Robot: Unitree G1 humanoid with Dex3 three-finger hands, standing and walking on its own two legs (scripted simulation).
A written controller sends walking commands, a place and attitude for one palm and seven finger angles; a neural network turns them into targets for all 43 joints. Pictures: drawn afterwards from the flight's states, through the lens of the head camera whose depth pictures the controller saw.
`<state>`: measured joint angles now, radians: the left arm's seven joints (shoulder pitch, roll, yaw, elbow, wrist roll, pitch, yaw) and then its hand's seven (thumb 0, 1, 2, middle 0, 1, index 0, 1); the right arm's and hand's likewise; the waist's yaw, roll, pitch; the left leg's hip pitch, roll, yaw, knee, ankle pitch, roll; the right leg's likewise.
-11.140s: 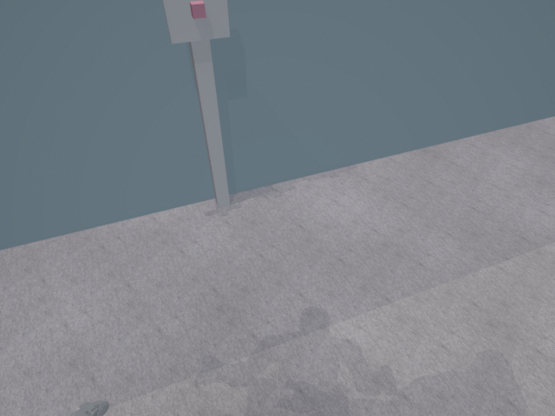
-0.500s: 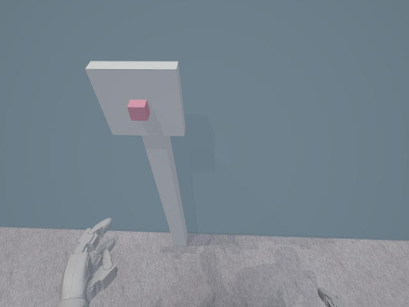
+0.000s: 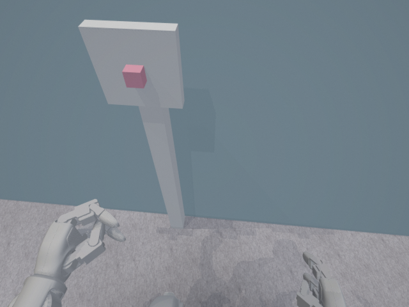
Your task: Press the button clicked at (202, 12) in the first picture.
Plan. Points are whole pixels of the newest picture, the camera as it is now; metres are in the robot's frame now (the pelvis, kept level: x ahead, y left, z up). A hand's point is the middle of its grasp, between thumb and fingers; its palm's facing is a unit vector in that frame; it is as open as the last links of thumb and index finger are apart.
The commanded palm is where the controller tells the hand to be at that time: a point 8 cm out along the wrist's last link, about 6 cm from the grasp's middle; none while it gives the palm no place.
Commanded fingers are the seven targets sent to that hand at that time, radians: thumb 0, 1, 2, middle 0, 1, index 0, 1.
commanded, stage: raise the hand and make a fist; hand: left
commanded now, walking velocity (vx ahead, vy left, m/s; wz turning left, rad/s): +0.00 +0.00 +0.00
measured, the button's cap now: (135, 75) +0.52 +0.18 +0.18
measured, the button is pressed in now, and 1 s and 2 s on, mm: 0 0 0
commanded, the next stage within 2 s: aim a knuckle at the button in 1.30 s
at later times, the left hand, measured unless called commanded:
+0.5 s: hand (67, 219) +0.23 +0.23 +0.12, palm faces -0.01 -1.00 -0.06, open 3.1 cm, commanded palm +0.20 +0.28 +0.13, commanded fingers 0.00 0.90 0.90 -1.30 -1.50 -1.30 -1.50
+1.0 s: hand (44, 186) +0.25 +0.24 +0.18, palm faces -0.01 -1.00 -0.07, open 3.1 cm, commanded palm +0.21 +0.29 +0.18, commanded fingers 0.00 0.90 0.90 -1.30 -1.50 -1.30 -1.50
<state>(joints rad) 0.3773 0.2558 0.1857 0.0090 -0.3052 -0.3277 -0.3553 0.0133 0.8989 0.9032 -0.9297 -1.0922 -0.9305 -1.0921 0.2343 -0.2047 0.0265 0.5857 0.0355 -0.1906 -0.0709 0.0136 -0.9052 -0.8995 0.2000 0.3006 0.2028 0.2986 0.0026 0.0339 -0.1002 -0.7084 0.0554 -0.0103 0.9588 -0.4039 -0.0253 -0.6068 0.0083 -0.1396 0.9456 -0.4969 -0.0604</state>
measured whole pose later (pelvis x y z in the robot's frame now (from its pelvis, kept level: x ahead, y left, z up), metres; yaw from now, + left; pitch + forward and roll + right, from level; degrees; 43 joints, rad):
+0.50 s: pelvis +0.01 +0.04 +0.03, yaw -1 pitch +4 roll -2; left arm 0.38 0.26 0.18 -0.14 -0.28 -0.22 -0.25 0.01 0.90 0.90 -1.30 -1.49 -1.30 -1.49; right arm 0.23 -0.24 0.03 0.56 0.04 -0.25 -0.06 0.01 -0.91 -0.90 0.20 0.30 0.20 0.30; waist 0.01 0.03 -0.07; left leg -0.50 0.02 0.04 0.78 -0.35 0.03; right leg -0.40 -0.02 -0.10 0.74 -0.41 -0.01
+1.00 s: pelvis +0.01 +0.03 +0.05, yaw +0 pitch -1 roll -1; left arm 0.21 0.32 0.28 -0.12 -0.32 0.00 -0.31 0.01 0.90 0.90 -1.30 -1.50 -1.30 -1.50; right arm 0.24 -0.26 0.07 0.61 0.05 -0.26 -0.08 0.02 -0.90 -0.90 0.20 0.30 0.20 0.30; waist 0.04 0.05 -0.05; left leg -0.31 0.01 0.03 0.59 -0.27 0.02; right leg -0.21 -0.01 -0.10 0.56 -0.33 -0.01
